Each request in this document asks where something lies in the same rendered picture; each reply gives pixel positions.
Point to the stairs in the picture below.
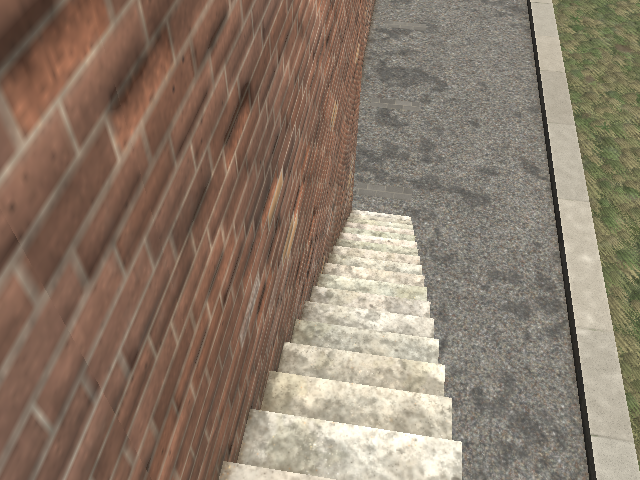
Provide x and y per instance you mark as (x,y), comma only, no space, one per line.
(359,393)

